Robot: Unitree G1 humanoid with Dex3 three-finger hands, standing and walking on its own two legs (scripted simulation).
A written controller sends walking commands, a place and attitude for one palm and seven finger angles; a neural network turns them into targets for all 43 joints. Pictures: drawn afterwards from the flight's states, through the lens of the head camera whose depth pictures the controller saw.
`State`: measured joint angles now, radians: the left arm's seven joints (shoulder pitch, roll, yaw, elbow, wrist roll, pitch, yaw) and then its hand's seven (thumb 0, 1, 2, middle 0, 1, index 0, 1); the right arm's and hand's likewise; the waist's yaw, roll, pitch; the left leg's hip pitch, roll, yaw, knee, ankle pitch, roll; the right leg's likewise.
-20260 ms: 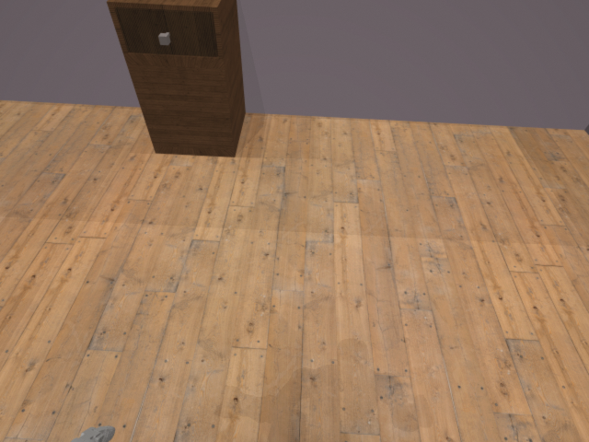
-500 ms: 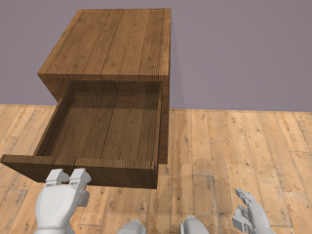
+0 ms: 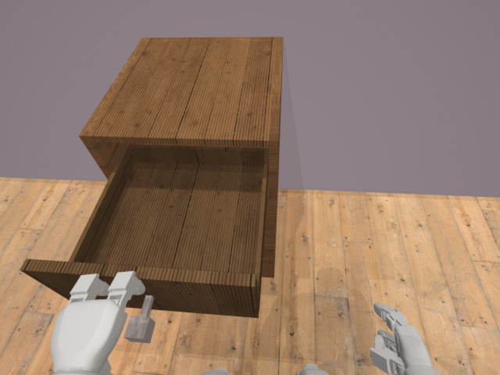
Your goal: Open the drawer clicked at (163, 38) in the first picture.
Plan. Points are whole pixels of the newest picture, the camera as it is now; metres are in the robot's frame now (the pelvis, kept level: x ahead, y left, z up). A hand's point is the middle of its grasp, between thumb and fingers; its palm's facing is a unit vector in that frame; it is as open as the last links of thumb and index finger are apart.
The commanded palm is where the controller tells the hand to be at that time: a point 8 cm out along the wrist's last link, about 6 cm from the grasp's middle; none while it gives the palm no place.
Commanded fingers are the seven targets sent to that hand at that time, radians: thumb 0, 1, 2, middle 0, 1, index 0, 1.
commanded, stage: lift the hand off the handle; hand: left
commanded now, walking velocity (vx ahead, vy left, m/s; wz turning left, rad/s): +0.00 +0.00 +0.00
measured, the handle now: (143, 318) +0.22 +0.22 -0.07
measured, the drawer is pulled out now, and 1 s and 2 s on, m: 0.30 0.30 0.30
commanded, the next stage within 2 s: draw the hand back to the body in 1.16 s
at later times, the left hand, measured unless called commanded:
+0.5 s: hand (97, 323) +0.18 +0.24 +0.03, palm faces +0.01 -0.10 -0.99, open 13.8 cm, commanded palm +0.16 +0.23 +0.09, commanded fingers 0.00 -0.50 0.30 -0.30 -1.20 -0.30 -1.20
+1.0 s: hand (86, 310) +0.19 +0.24 +0.07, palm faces +0.02 -0.11 -0.99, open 13.8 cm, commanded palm +0.17 +0.23 +0.13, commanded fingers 0.00 -0.50 0.30 -0.30 -1.20 -0.30 -1.20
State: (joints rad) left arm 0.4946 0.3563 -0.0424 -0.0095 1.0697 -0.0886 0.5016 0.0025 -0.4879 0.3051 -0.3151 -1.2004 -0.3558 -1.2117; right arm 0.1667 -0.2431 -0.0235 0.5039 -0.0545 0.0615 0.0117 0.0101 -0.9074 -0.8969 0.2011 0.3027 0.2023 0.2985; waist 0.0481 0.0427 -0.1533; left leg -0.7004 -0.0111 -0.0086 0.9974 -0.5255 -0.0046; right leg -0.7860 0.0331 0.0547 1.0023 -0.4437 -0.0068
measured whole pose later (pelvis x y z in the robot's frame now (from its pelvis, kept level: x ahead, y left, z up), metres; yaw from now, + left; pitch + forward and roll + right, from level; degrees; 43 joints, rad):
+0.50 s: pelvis +0.00 +0.01 +0.01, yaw -1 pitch +10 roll +0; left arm 0.53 0.38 -0.03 -0.13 1.03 -0.07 0.43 0.00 -0.49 0.31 -0.32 -1.20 -0.32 -1.20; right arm 0.18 -0.24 -0.02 0.49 -0.04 0.07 0.03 0.01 -0.91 -0.90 0.20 0.30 0.20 0.30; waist 0.06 0.05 -0.14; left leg -0.59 -0.01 0.00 0.91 -0.50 0.01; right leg -0.67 0.03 0.07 0.91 -0.41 0.00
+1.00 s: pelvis +0.01 +0.01 +0.03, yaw -1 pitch +8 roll +0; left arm 0.56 0.40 -0.01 -0.24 0.98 -0.05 0.34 0.00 -0.49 0.31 -0.32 -1.20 -0.31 -1.20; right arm 0.19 -0.24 -0.02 0.50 -0.03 0.06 0.03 0.01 -0.91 -0.90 0.20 0.30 0.20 0.30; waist 0.07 0.07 -0.11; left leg -0.47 -0.01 0.00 0.80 -0.46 0.00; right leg -0.56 0.03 0.07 0.81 -0.38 0.00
